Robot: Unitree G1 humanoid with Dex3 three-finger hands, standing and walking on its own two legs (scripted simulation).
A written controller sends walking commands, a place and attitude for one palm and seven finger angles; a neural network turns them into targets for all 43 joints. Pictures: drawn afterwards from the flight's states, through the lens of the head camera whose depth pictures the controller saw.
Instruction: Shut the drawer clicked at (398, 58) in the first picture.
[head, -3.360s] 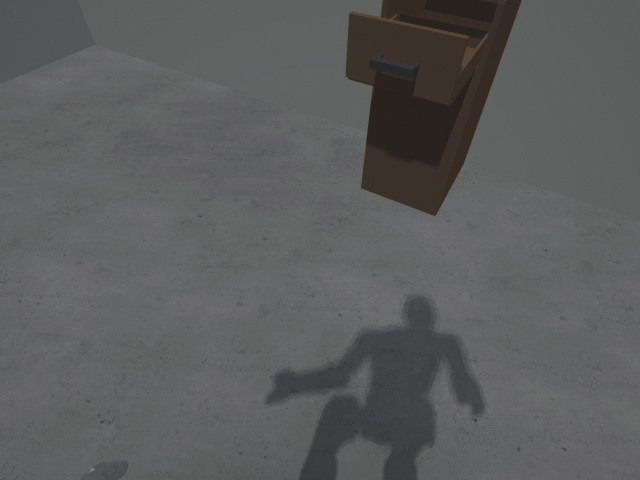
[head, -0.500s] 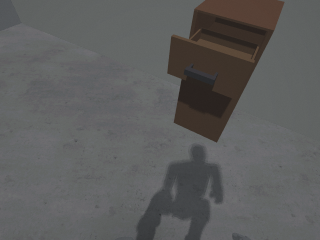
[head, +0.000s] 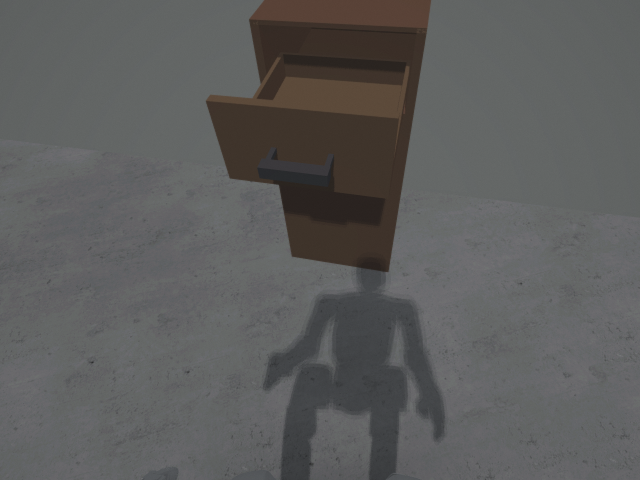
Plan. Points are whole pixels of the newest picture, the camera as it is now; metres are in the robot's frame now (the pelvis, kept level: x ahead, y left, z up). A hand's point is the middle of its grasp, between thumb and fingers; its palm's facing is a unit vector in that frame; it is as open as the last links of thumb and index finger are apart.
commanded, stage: turn to face it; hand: left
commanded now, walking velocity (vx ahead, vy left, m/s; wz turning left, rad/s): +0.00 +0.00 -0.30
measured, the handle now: (297, 164) +0.61 +0.08 +0.02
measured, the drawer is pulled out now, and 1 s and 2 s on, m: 0.30 0.30 0.30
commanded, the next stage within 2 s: take the last steps up to it in 0.22 s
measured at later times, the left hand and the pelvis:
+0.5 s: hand out of the picture +0.10 +0.22 -0.16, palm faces -0.11 -0.98 -0.14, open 7.4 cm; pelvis +0.03 +0.05 +0.02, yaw -9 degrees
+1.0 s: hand (256, 426) +0.21 +0.12 -0.14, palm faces -0.13 -0.97 -0.21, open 7.1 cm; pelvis +0.09 -0.04 +0.02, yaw -10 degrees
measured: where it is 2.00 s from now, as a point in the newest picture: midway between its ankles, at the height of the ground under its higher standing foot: (365, 468)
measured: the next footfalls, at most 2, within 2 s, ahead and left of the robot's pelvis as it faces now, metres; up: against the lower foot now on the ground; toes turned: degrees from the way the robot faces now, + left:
left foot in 0.32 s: +0.07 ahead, +0.14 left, +0.00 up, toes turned -1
right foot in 0.84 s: +0.11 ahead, -0.15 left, +0.00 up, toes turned -19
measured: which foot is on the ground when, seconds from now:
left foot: up 0.00-0.30, down 0.32-0.84, up 0.86-1.00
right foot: down 0.00-0.34, up 0.36-0.82, down 0.84-1.00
